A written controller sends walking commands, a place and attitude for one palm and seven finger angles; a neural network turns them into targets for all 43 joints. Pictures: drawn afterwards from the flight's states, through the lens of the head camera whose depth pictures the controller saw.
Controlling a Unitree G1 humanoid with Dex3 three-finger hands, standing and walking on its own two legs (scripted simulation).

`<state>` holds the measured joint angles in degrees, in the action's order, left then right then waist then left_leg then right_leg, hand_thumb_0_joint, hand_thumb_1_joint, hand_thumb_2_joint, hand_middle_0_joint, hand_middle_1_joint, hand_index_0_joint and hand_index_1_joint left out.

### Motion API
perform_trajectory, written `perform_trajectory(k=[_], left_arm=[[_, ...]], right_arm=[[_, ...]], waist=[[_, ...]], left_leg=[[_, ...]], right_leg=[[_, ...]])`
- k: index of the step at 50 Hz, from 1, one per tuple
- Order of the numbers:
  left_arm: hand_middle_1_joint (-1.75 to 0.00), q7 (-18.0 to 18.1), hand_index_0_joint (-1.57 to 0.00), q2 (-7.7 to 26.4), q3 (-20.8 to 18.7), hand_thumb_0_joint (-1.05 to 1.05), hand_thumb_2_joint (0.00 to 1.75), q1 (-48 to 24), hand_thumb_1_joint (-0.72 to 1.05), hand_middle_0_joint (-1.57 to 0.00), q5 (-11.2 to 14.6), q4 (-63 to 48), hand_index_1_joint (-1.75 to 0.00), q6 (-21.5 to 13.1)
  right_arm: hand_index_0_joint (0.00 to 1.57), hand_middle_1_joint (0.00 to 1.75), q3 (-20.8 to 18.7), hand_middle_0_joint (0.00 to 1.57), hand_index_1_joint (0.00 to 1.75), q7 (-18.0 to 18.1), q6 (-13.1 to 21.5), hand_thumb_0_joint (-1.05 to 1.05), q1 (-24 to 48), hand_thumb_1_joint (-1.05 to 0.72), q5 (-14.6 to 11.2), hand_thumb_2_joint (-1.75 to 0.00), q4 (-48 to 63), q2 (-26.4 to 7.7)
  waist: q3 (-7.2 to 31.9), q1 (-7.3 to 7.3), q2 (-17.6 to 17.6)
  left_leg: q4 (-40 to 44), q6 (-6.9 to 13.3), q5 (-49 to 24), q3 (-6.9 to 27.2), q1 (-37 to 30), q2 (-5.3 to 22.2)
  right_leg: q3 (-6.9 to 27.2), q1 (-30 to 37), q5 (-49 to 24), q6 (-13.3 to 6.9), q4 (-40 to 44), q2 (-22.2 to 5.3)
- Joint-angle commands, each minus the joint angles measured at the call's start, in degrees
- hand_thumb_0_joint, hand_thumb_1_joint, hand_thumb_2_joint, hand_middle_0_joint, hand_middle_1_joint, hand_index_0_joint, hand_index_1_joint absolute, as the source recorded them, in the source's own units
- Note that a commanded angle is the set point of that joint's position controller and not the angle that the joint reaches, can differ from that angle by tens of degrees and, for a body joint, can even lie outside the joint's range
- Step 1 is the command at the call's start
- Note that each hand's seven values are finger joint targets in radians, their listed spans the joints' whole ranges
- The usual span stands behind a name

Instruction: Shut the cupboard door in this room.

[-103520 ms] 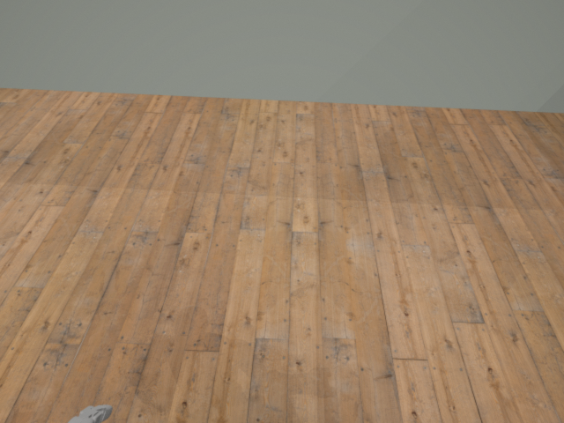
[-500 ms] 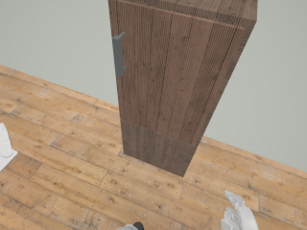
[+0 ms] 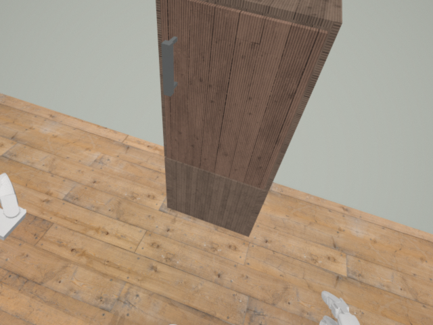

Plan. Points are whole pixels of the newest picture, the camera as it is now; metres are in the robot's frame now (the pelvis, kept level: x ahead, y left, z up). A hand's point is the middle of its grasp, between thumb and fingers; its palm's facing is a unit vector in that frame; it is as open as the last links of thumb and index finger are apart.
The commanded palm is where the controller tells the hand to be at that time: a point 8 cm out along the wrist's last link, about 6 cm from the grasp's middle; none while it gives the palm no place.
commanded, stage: stop stepping back and stand still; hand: left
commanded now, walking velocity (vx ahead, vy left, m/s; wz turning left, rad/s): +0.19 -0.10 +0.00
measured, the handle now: (171, 66) +0.75 +0.16 +0.09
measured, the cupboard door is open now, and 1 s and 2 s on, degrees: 0 0 0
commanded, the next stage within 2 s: let the arm hang, fingers relaxed in 0.60 s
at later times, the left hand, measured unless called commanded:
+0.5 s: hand (4, 217) +0.21 +0.28 +0.17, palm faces +0.38 -0.82 -0.44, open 7.5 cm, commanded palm +0.14 +0.32 +0.19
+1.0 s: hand out of the picture +0.06 +0.19 -0.16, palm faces +0.04 -0.99 -0.16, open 7.2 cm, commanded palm none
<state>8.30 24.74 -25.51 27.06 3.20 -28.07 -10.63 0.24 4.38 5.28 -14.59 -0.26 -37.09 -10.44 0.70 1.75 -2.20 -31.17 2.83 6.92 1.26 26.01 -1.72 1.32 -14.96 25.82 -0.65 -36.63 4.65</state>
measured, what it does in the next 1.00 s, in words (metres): steps on the spot: right foot, then left foot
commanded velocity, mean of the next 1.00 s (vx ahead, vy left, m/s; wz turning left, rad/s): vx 0.02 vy -0.02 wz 0.00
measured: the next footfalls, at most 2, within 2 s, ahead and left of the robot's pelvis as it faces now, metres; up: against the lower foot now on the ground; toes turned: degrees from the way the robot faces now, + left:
right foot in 0.04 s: +0.00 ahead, -0.07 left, +0.00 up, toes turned +1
left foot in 0.24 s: +0.09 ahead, +0.11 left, +0.00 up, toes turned -1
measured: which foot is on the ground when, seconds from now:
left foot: down 0.00-0.10, up 0.12-0.22, down 0.24-1.00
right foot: up 0.00-0.02, down 0.04-1.00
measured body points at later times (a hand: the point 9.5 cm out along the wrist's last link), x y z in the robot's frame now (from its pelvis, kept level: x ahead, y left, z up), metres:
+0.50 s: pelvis +0.00 +0.03 +0.01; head +0.00 +0.05 +0.46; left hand +0.18 +0.32 +0.19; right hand +0.14 -0.20 -0.07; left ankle +0.05 +0.11 -0.73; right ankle -0.04 -0.08 -0.73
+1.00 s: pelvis -0.01 +0.02 +0.00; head -0.01 +0.03 +0.45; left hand +0.05 +0.24 -0.15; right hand +0.07 -0.25 -0.12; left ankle +0.05 +0.11 -0.73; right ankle -0.04 -0.08 -0.73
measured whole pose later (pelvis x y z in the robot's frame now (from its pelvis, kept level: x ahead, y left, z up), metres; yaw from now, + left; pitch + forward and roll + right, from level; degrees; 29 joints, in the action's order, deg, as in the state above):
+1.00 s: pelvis -0.01 +0.02 +0.00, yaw +2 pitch -2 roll -1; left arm 1.5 9.6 -0.8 15.8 -0.8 51.0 3.0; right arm 0.7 1.0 -0.3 -12.5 1.3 -53.3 -13.7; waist -0.8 1.9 -1.7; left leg -30.8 2.3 10.8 1.5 18.2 -2.6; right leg -2.1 -8.2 19.7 -2.7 -29.6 2.9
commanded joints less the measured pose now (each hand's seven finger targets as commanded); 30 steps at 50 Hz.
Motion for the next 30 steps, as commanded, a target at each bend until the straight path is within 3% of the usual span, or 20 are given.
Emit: perform_trajectory(k=[1,3,4,5,6,8,9,10,12,13,14,15,16,17,19,22,23,24,25,30], left_arm=[[-0.30,0.31,-0.20,11.03,-6.84,0.00,0.90,7.09,0.90,-0.20,0.46,-19.28,-0.30,-3.86],[-0.30,0.50,-0.20,12.02,-8.15,0.00,0.90,7.03,0.90,-0.20,0.40,-15.63,-0.30,-3.16],[-0.30,0.83,-0.20,12.74,-9.07,0.00,0.90,6.10,0.90,-0.20,0.49,-13.80,-0.30,-2.83],[-0.30,1.19,-0.20,10.08,-6.58,0.00,0.90,5.46,0.90,-0.20,0.76,-11.84,-0.30,-1.88],[-0.30,1.65,-0.20,9.81,-6.02,0.00,0.90,3.80,0.90,-0.20,0.49,-10.90,-0.30,-1.41],[-0.30,2.45,-0.20,9.44,-4.57,0.00,0.90,-1.50,0.90,-0.20,-0.02,-7.91,-0.30,-1.84],[-0.30,2.55,-0.20,10.41,-4.72,0.00,0.90,-4.34,0.90,-0.20,-0.42,-7.99,-0.30,-1.92],[-0.30,2.41,-0.20,9.12,-3.66,0.00,0.90,-3.60,0.90,-0.20,-0.79,-6.10,-0.30,-2.00],[-0.30,1.84,-0.20,9.09,-2.61,0.00,0.90,-5.55,0.90,-0.20,-0.74,-8.61,-0.30,-2.55],[-0.30,1.46,-0.20,10.10,-3.85,0.00,0.90,-2.87,0.90,-0.20,-0.20,-7.20,-0.30,-2.85],[-0.30,1.02,-0.20,10.88,-4.73,0.00,0.90,-2.97,0.90,-0.20,-0.29,-9.30,-0.30,-3.05],[-0.30,0.86,-0.20,9.72,-3.69,0.00,0.90,-4.68,0.90,-0.20,-0.68,-11.27,-0.30,-3.45],[-0.30,0.87,-0.20,9.91,-3.68,0.00,0.90,-5.81,0.90,-0.20,-0.93,-12.70,-0.30,-3.83],[-0.30,0.94,-0.20,9.48,-3.66,0.00,0.90,-4.65,0.90,-0.20,-1.06,-12.82,-0.30,-4.04],[-0.30,1.02,-0.20,10.84,-4.96,0.00,0.90,-2.05,0.90,-0.20,-1.33,-14.59,-0.30,-4.17],[-0.30,1.07,-0.20,9.11,-4.77,0.00,0.90,2.79,0.90,-0.20,-1.10,-12.13,-0.30,-4.24],[-0.30,1.11,-0.20,8.80,-4.78,0.00,0.90,3.63,0.90,-0.20,-0.87,-11.01,-0.30,-4.10],[-0.30,1.20,-0.20,10.53,-6.75,0.00,0.90,5.62,0.90,-0.20,-0.63,-10.30,-0.30,-4.02],[-0.30,1.07,-0.20,8.99,-5.49,0.00,0.90,6.30,0.90,-0.20,-0.14,-9.64,-0.30,-3.94],[-0.30,0.83,-0.20,9.15,-4.81,0.00,0.90,3.88,0.90,-0.20,0.46,-7.97,-0.30,-3.31]], right_arm=[[0.20,0.30,-2.30,0.20,0.30,-0.96,3.55,0.00,4.87,-0.90,0.42,-0.90,10.39,-7.40],[0.20,0.30,-2.37,0.20,0.30,-1.19,2.12,0.00,4.81,-0.90,1.45,-0.90,9.33,-7.55],[0.20,0.30,-3.12,0.20,0.30,-1.14,1.82,0.00,4.77,-0.90,1.29,-0.90,8.47,-8.05],[0.20,0.30,-3.22,0.20,0.30,-0.75,1.08,0.00,3.97,-0.90,1.08,-0.90,7.63,-7.91],[0.20,0.30,-3.12,0.20,0.30,-0.69,0.38,0.00,3.69,-0.90,0.77,-0.90,7.44,-8.16],[0.20,0.30,-2.26,0.20,0.30,-0.17,0.54,0.00,4.89,-0.90,0.29,-0.90,7.41,-8.18],[0.20,0.30,-2.30,0.20,0.30,0.35,0.90,0.00,5.53,-0.90,0.18,-0.90,7.04,-8.57],[0.20,0.30,-2.19,0.20,0.30,0.79,1.25,0.00,4.95,-0.90,0.13,-0.90,6.65,-8.74],[0.20,0.30,-2.34,0.20,0.30,1.21,2.16,0.00,6.21,-0.90,-0.51,-0.90,8.27,-9.76],[0.20,0.30,-1.80,0.20,0.30,1.18,2.46,0.00,6.00,-0.90,-0.67,-0.90,7.91,-8.77],[0.20,0.30,-1.49,0.20,0.30,1.38,2.97,0.00,6.57,-0.90,-0.11,-0.90,8.33,-8.61],[0.20,0.30,-1.12,0.20,0.30,1.38,3.31,0.00,6.90,-0.90,0.24,-0.90,8.20,-7.86],[0.20,0.30,-1.15,0.20,0.30,1.31,3.82,0.00,6.88,-0.90,0.46,-0.90,8.25,-7.59],[0.20,0.30,-1.27,0.20,0.30,1.04,4.22,0.00,6.56,-0.90,0.52,-0.90,8.24,-7.55],[0.20,0.30,-1.55,0.20,0.30,0.50,4.93,0.00,5.96,-0.90,0.59,-0.90,8.54,-7.89],[0.20,0.30,-1.44,0.20,0.30,0.00,4.62,0.00,5.16,-0.90,0.55,-0.90,9.12,-7.69],[0.20,0.30,-1.58,0.20,0.30,-0.18,4.37,0.00,4.80,-0.90,0.34,-0.90,9.04,-7.76],[0.20,0.30,-1.86,0.20,0.30,-0.26,4.18,0.00,4.77,-0.90,0.36,-0.90,9.12,-8.08],[0.20,0.30,-1.67,0.20,0.30,-0.22,3.62,0.00,4.80,-0.90,0.22,-0.90,9.17,-7.66],[0.20,0.30,-1.55,0.20,0.30,0.36,2.15,0.00,5.68,-0.90,-0.18,-0.90,9.39,-7.96]], waist=[[8.67,-1.90,11.65],[5.42,-1.40,4.47],[6.40,-1.25,-2.62],[3.52,-0.79,-5.75],[1.31,-0.40,-6.41],[-2.73,0.32,-1.17],[-2.49,0.29,0.56],[-2.11,0.08,3.79],[-1.06,-0.77,7.85],[0.23,-0.51,9.14],[-0.70,-0.97,13.15],[-2.00,-0.84,13.92],[-1.89,-1.15,12.59],[-0.55,-1.43,11.25],[2.90,-1.83,10.21],[4.82,-1.69,12.16],[5.62,-1.76,9.69],[7.23,-1.87,8.07],[7.40,-1.55,6.86],[6.97,-1.37,5.85]], left_leg=[[18.35,-4.32,27.04,7.96,-0.67,6.45],[4.14,-4.59,17.32,0.99,-5.35,2.46],[-6.99,-4.56,13.85,0.56,-10.32,1.04],[-13.92,-4.31,11.52,1.57,-8.05,1.49],[-17.25,-3.90,10.06,1.81,-4.26,2.10],[-9.10,-2.47,11.10,2.66,-3.71,4.49],[-3.12,-2.03,9.99,2.26,-8.04,4.48],[2.02,-1.28,8.44,2.67,-11.38,4.42],[8.88,0.32,6.97,9.03,-12.38,8.38],[15.37,0.37,19.26,13.72,-11.03,10.79],[21.66,0.70,26.73,18.86,-8.72,11.65],[25.37,0.92,31.58,21.82,-5.71,13.55],[25.87,1.43,31.98,21.70,-5.05,14.25],[24.79,1.39,29.45,19.32,-5.65,13.85],[22.17,0.20,23.73,13.45,-7.37,11.65],[17.84,-1.27,15.86,8.18,-7.05,8.65],[15.69,-1.46,12.78,6.97,-7.90,7.87],[13.57,-1.81,8.34,5.91,-10.20,7.24],[11.94,-1.88,4.45,5.64,-10.96,7.03],[8.06,-1.41,-5.60,4.66,-14.93,6.91]], right_leg=[[-1.21,13.01,-0.37,-1.82,13.72,0.22],[6.50,3.25,1.22,-4.58,22.66,-7.90],[14.57,-5.04,10.46,-6.97,26.50,-13.37],[17.84,-8.12,14.10,-10.69,27.29,-17.41],[18.63,-8.17,13.66,-11.81,26.92,-18.88],[14.85,-6.92,6.45,-9.24,23.21,-17.84],[11.33,-7.40,4.37,-6.84,20.49,-15.35],[7.52,-6.44,-0.46,-4.81,16.90,-11.69],[2.94,-3.43,-8.86,-0.70,11.53,-4.75],[0.39,-1.48,-4.67,0.50,9.39,-3.16],[-0.11,-0.58,-3.75,1.11,5.99,-1.66],[0.21,0.66,-4.29,1.41,3.28,-1.67],[0.85,1.55,-5.28,1.37,3.08,-2.09],[0.63,3.10,-6.35,1.08,4.98,-2.22],[-0.05,6.70,-8.32,0.75,10.63,-2.09],[0.50,9.99,-11.57,-0.10,15.46,-3.40],[1.15,9.91,-12.18,-0.32,16.15,-3.76],[1.71,9.48,-13.07,-0.72,16.81,-4.41],[2.06,8.91,-14.62,-0.86,16.91,-4.96],[3.64,5.59,-21.21,-0.46,16.94,-6.07]])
